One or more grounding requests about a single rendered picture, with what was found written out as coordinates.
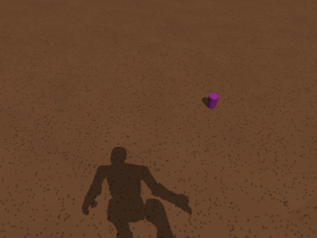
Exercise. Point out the cup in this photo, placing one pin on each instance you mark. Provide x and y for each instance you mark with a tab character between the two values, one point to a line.
212	101

